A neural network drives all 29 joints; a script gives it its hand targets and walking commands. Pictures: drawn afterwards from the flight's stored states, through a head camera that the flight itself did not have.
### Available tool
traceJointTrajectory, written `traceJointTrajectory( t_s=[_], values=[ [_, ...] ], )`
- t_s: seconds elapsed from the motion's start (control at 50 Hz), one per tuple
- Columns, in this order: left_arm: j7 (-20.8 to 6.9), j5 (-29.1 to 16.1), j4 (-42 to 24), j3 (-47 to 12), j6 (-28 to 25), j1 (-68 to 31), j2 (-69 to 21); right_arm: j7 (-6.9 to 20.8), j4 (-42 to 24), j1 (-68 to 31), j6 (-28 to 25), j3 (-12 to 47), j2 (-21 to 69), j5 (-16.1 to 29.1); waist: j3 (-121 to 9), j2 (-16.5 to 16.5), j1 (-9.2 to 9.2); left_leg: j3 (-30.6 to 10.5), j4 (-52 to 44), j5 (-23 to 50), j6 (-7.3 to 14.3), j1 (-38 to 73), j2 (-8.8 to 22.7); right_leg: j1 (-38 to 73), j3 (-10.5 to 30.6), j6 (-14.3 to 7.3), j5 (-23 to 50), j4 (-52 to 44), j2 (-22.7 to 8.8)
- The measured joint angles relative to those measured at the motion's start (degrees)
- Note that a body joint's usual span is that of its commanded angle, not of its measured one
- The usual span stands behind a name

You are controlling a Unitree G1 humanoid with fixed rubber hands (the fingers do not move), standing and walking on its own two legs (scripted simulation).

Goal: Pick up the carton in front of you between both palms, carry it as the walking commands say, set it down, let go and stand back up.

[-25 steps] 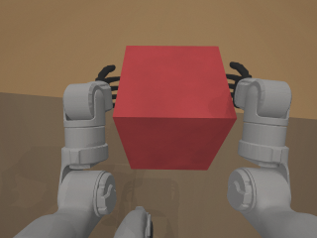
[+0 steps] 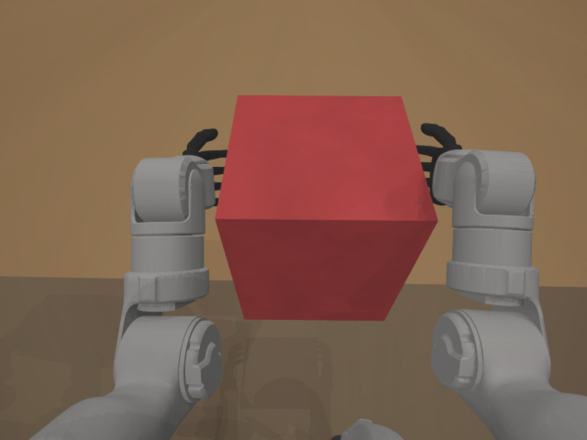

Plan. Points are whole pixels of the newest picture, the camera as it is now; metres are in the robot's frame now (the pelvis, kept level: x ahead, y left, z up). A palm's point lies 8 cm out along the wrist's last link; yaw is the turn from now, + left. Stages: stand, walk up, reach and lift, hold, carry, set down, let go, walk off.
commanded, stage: carry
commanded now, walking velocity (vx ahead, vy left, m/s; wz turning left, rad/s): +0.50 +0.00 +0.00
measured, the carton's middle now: (316, 216) +0.38 +0.00 +0.09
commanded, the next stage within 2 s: none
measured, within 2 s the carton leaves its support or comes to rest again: neither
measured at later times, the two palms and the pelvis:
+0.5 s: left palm (227, 24) +0.71 +0.15 +0.22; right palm (405, 38) +0.67 -0.14 +0.21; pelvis +0.32 +0.04 +0.07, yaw +0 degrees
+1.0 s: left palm out of the picture +1.00 +0.20 +0.29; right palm out of the picture +1.04 -0.10 +0.30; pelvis +0.64 +0.01 +0.12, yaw +1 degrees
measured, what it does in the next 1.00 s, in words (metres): climbs: left foot 0.04 m higher, then right foot 0.04 m higher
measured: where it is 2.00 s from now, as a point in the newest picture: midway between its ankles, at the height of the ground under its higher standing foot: (297, 162)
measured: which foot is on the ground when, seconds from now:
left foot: up 0.00-0.28, down 0.30-0.68, up 0.70-1.00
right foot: down 0.00-0.30, up 0.32-0.66, down 0.68-1.00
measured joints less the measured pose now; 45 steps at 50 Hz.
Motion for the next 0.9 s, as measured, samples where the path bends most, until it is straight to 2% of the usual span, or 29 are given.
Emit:
traceJointTrajectory(
  t_s=[0.04,0.1,0.16,0.24,0.28,0.3,0.32,0.34,0.38,0.4,0.44,0.52,0.58,0.64,0.68,0.7,0.72,0.76,0.8,0.84,0.9],
  values=[
    [0.3,-1.41,-0.32,-1.04,0.73,1.74,0.57,0.24,0.96,-0.18,0.84,-0.36,0.55,-1.06,0.27,-0.78,2.18,-0.28,10.72,2.89,0.75,-7.28,-1.36,3.63,0.63,0.84,-0.3,-3.55,-0.06],
    [1.03,-3.72,-2.04,-1.57,1.71,2.93,1.43,0.29,-0.18,-0.49,2.13,-0.83,1.51,-2.33,1.26,-1.31,4.47,0.56,13.27,5.43,1.57,-16.06,-1.46,8.99,1.17,1.12,-0.89,-8.45,-0.42],
    [1.6,-4.97,-3.86,-1.1,1.9,2.12,1.84,0.3,-3.22,-0.92,2.83,-1.5,2.27,-3.12,1.9,-1.33,5.62,1.57,8.57,6.22,1.72,-22.37,-0.36,13.76,1.38,1.52,-2.44,-11.76,-0.73],
    [1.68,-5.04,-3.01,-0.23,1.32,-0.05,1.94,0.5,-4.95,-1.22,2.84,-2.2,2.69,-3.92,0.7,-1.89,5.41,3.65,-8.35,8.89,1.87,-23.37,0.92,20.1,1.61,2.87,-5.57,-15.16,-1.43],
    [1.67,-4.96,-1.28,0.13,1.24,-0.85,2.31,0.76,-3.45,-1.52,2.44,-2.17,2.8,-4.35,-0.42,-3.08,4.22,6.33,-16.94,9.82,2.78,-20.0,-0.2,22.94,2.04,4.09,-8.52,-14.61,-3.01],
    [1.58,-4.97,-0.28,0.42,1.25,-1.08,2.78,0.84,-1.82,-1.96,1.96,-1.91,2.93,-4.59,-0.83,-3.64,3.11,7.58,-20.43,12.13,3.4,-17.36,-1.25,23.66,2.35,4.42,-10.48,-12.06,-4.16],
    [1.28,-4.93,0.71,0.75,0.99,-1.05,3.42,0.87,-0.09,-2.16,1.02,-1.38,3.29,-4.85,-0.86,-4.53,1.77,8.61,-19.98,13.04,3.54,-15.86,-2.12,22.74,3.04,4.46,-11.65,-6.34,-5.82],
    [0.8,-4.76,1.66,1.18,0.56,-0.61,3.89,0.86,1.55,-2.05,0.09,-0.62,3.7,-5.21,-0.92,-4.38,0.16,8.92,-18.62,11.26,3.54,-14.78,-2.47,20.3,5.1,4.53,-10.22,2.05,-5.69],
    [0.11,-4.19,3.33,1.58,0.17,0.29,4.01,0.76,2.83,-0.36,-0.54,0.88,3.94,-5.1,-0.87,-3.12,-2.65,8.47,-19.08,7.71,3.47,-11.85,-2.66,12.93,9.04,3.82,-8.24,20.65,-2.79],
    [0.02,-3.79,3.74,1.62,0.4,0.51,3.78,0.65,2.61,0.83,-0.37,1.58,3.73,-4.44,-0.68,-2.66,-3.8,8.17,-20.65,7.04,3.29,-10.11,-2.72,8.98,9.61,3.34,-7.19,27.81,-1.69],
    [-0.05,-2.83,3.56,1.69,1.1,0.72,3.11,0.2,1.34,2.84,0.16,2.69,3.07,-2.57,0.07,-2.11,-5.64,7.7,-24.45,7.13,2.8,-6.57,-2.66,1.73,9.36,2.6,-5.19,35.01,-0.67],
    [-0.1,-1.64,-0.46,2.26,2.08,0.94,1.93,-1.06,-2.18,3.65,0.65,3.23,2.32,0.17,1.84,-1.46,-7.74,7.33,-30.39,6.01,2.73,0.06,-2.2,-9.08,7.92,2.0,-5.03,32.22,-1.23],
    [-0.1,-1.27,-4.2,3.05,2.28,0.77,1.3,-1.58,-4.28,2.42,0.51,2.74,2.18,1.02,2.11,-1.28,-8.12,7.23,-33.64,4.28,2.2,4.72,-1.97,-12.9,6.71,2.06,-2.68,21.69,-2.59],
    [-0.11,-1.0,-5.74,3.46,2.27,0.48,0.99,-1.66,-4.24,0.82,0.31,2.1,2.01,1.19,1.01,-0.3,-7.18,6.97,-35.65,1.46,0.8,9.47,-0.86,-10.9,4.18,1.67,0.47,7.42,-2.55],
    [0.08,-0.6,-4.07,2.93,1.72,-0.47,0.75,-1.5,-3.15,-0.08,0.44,1.59,1.26,1.13,0.19,1.01,-5.46,6.32,-32.47,-2.07,-0.19,11.48,1.26,-5.86,0.97,0.46,4.09,-0.69,-0.87],
    [0.1,-0.32,-2.61,2.42,0.91,-0.93,0.47,-1.15,-2.41,-0.24,0.2,1.21,0.65,1.02,0.14,1.75,-4.37,5.59,-26.73,-2.92,-0.34,10.35,2.76,-4.57,-0.14,0.21,4.29,0.07,-0.22],
    [0.11,0.06,-1.07,1.74,0.11,-1.13,0.1,-0.68,-1.68,0.0,-0.05,0.77,0.14,0.84,0.06,1.44,-2.9,3.57,-18.6,-1.93,-0.56,7.85,2.51,-3.52,-0.45,0.09,2.73,1.27,-0.02],
    [0.12,0.11,0.37,0.34,-0.28,-0.11,-0.01,0.14,0.07,0.2,-0.1,0.14,-0.03,0.04,0.12,0.14,-0.2,0.0,-0.65,-0.03,-0.16,0.7,-0.1,-0.42,-0.09,0.09,0.12,0.29,0.12],
    [-0.21,-1.7,-0.16,-0.81,0.52,1.64,0.28,0.45,1.08,0.16,0.45,-0.24,0.45,-1.14,0.37,-0.74,2.15,-0.46,10.06,2.95,0.57,-6.49,-1.63,3.21,0.53,0.99,-0.18,-3.27,0.07],
    [0.24,-3.15,-1.61,-1.52,1.32,2.99,0.81,0.56,0.49,0.14,1.3,-0.6,1.13,-1.98,1.01,-1.17,3.9,-0.05,11.88,5.42,1.12,-12.27,-1.92,6.96,0.93,1.16,-0.4,-6.95,-0.11],
    [0.94,-4.8,-4.07,-1.4,1.92,3.14,1.35,0.59,-2.47,-0.02,2.29,-1.14,2.08,-2.9,1.87,-1.49,5.54,0.84,6.22,6.0,1.34,-18.58,-1.35,11.89,1.28,1.39,-1.54,-10.92,-0.62]
  ],
)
